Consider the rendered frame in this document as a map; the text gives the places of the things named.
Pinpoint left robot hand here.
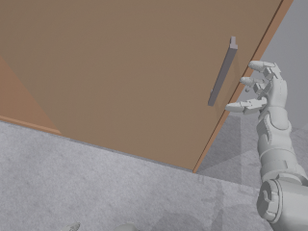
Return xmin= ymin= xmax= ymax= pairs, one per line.
xmin=61 ymin=221 xmax=81 ymax=231

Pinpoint right robot hand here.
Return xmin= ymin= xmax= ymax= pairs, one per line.
xmin=224 ymin=61 xmax=288 ymax=116

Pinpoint wardrobe door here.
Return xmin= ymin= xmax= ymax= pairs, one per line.
xmin=0 ymin=55 xmax=59 ymax=131
xmin=0 ymin=0 xmax=281 ymax=170

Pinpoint handle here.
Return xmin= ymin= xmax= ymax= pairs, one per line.
xmin=208 ymin=36 xmax=238 ymax=107

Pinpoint right robot forearm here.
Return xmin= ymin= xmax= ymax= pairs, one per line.
xmin=256 ymin=106 xmax=308 ymax=187

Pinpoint robot right upper arm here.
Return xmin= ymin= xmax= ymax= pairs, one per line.
xmin=256 ymin=179 xmax=308 ymax=231

